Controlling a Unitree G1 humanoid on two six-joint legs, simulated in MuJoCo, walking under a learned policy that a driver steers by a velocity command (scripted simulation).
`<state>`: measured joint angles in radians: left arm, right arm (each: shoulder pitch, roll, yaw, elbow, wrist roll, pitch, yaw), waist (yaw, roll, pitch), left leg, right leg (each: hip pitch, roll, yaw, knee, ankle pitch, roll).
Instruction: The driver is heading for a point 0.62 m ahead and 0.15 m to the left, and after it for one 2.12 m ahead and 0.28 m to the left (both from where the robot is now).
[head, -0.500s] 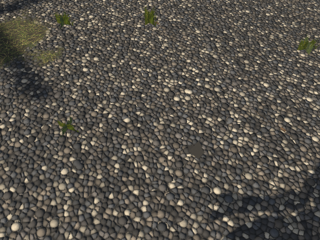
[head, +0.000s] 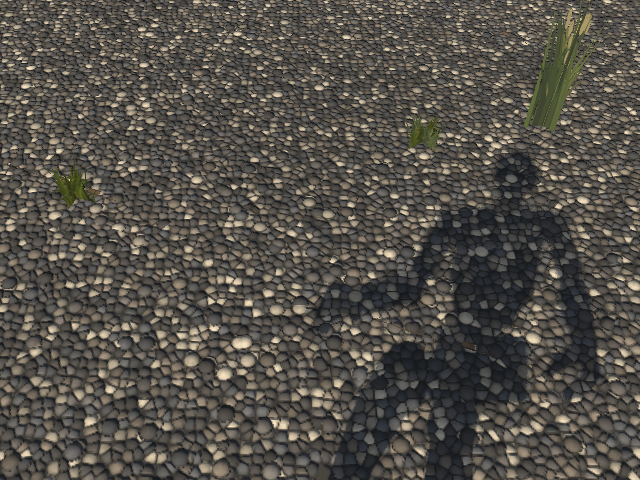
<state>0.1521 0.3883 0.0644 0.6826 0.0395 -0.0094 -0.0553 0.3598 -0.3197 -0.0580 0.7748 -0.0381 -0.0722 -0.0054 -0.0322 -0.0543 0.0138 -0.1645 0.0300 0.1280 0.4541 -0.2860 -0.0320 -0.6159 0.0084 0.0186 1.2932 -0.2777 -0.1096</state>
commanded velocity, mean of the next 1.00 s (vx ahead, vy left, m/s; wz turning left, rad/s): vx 0.71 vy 0.00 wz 0.45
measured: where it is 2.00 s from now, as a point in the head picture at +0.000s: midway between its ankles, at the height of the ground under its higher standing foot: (339, 282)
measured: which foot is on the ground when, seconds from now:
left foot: down 0.00-0.24, up 0.26-0.64, down 0.66-1.00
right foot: up 0.00-0.22, down 0.24-0.66, up 0.68-1.00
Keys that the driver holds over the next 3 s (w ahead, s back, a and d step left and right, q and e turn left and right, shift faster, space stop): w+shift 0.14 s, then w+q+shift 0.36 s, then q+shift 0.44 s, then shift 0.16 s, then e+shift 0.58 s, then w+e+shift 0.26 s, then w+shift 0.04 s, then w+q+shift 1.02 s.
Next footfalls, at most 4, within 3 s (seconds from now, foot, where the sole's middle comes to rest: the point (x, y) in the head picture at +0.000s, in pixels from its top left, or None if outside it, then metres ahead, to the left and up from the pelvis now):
0.24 right None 0.40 -0.09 -0.77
0.66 left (299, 334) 0.83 0.05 -0.77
1.04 right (340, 262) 1.05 -0.06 -0.77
1.36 left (290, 329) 0.85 0.07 -0.77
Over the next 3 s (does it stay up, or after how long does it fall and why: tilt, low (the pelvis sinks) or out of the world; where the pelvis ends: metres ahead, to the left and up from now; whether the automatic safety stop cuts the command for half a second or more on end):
stays up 1.85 0.00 0.00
